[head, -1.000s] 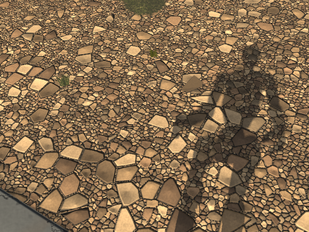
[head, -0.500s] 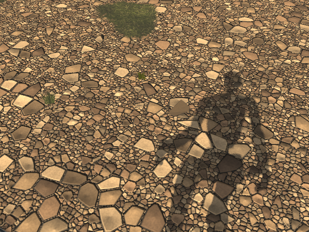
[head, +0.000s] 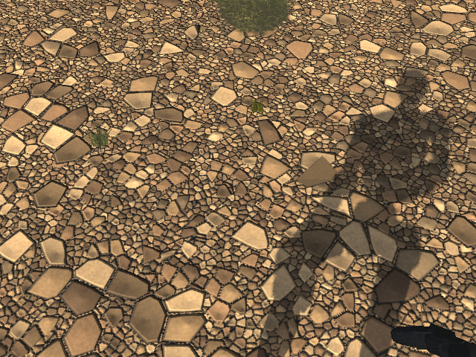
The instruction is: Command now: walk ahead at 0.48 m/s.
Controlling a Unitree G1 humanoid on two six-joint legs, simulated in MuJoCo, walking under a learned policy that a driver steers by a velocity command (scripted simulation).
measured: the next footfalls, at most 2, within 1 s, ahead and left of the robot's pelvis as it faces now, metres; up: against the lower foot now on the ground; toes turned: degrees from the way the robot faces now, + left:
left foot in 0.08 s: +0.21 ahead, +0.08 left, -0.05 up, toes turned +1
right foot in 0.56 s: +0.52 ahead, -0.06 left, -0.05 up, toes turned -10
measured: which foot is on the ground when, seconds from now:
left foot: up 0.00-0.06, down 0.08-0.56, up 0.58-1.00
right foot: down 0.00-0.08, up 0.10-0.54, down 0.56-1.00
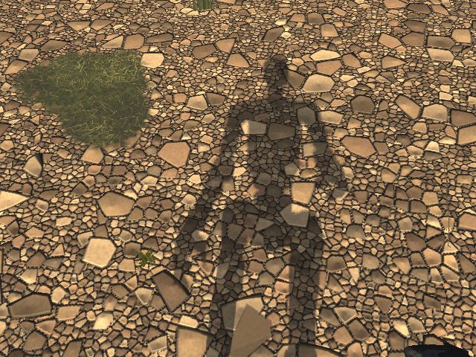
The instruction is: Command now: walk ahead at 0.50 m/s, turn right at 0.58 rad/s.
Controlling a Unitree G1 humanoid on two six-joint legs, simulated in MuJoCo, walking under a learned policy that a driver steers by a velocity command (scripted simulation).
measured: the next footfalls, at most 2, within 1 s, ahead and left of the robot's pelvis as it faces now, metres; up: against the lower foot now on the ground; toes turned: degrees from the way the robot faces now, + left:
left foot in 0.10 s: +0.23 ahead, +0.13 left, +0.00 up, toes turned -6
right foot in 0.62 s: +0.43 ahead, -0.15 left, +0.00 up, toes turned -26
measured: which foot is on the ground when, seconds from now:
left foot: up 0.00-0.08, down 0.10-0.64, up 0.66-1.00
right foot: down 0.00-0.10, up 0.12-0.60, down 0.62-1.00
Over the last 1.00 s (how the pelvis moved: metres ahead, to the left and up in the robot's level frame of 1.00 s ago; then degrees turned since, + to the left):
0.60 -0.03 -0.03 -22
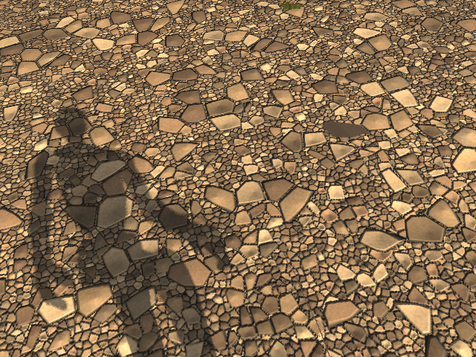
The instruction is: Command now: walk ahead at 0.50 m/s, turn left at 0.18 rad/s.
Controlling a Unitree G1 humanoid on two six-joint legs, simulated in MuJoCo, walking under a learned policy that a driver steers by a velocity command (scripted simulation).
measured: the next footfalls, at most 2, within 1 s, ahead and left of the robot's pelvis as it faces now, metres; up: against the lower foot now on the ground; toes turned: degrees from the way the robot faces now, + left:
left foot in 0.20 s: +0.27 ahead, +0.10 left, +0.00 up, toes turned +8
right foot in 0.68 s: +0.53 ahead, +0.01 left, +0.00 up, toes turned +28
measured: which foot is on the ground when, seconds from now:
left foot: up 0.00-0.18, down 0.20-0.68, up 0.70-1.00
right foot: down 0.00-0.22, up 0.24-0.66, down 0.68-1.00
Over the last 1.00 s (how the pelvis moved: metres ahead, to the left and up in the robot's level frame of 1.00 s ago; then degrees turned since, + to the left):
0.48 -0.13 0.00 -27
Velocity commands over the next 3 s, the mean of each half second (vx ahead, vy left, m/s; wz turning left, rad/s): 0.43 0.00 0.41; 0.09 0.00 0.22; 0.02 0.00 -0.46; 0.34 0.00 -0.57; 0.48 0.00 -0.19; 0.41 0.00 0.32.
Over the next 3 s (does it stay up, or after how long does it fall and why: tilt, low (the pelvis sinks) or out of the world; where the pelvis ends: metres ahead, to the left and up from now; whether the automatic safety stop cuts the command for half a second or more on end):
stays up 1.01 -0.10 -0.02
